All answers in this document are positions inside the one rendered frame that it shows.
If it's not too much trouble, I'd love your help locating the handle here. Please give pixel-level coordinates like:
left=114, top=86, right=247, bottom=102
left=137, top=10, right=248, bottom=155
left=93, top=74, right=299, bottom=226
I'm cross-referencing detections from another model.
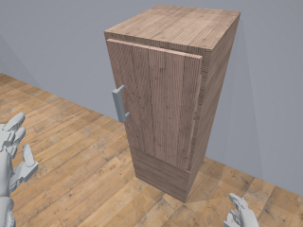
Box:
left=112, top=85, right=130, bottom=123

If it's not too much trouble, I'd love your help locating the robot left forearm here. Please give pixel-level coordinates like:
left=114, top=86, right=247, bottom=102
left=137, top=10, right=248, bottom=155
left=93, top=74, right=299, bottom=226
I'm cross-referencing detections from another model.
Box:
left=0, top=197, right=16, bottom=227

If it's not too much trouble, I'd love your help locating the cupboard door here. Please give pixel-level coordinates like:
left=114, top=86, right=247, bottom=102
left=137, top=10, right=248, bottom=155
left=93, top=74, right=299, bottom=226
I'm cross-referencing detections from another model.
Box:
left=106, top=39, right=203, bottom=170

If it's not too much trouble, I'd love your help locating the right robot hand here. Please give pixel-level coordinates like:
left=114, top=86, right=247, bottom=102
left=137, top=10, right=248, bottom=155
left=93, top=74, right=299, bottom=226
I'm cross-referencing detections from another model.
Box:
left=223, top=193, right=259, bottom=227

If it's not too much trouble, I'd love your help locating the left robot hand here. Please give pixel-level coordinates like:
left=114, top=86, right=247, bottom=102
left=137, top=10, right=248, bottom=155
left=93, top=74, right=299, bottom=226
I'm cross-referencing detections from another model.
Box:
left=0, top=112, right=39, bottom=197

